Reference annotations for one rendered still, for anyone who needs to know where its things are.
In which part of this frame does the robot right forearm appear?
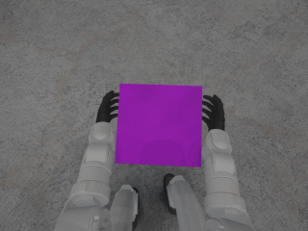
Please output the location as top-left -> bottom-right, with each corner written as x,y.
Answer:
201,129 -> 255,231

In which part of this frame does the robot left upper arm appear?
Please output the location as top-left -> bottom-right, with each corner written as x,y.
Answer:
55,205 -> 112,231

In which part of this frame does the robot left forearm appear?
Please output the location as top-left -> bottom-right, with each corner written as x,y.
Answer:
54,121 -> 116,231

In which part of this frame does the robot right thigh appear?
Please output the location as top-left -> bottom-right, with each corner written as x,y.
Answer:
167,180 -> 208,231

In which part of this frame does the robot thigh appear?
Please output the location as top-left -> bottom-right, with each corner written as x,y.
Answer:
109,190 -> 139,231
167,180 -> 208,231

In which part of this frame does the robot left thigh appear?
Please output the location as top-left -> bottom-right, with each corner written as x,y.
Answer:
109,190 -> 139,231

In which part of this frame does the robot right upper arm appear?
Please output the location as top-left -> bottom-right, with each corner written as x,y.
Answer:
201,217 -> 254,231

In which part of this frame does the carton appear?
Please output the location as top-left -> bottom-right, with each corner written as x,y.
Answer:
115,84 -> 203,167

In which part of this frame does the right robot hand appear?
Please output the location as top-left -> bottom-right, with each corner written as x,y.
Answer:
202,94 -> 225,132

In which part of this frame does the left robot hand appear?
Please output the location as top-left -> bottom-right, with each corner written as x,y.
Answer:
95,90 -> 119,123

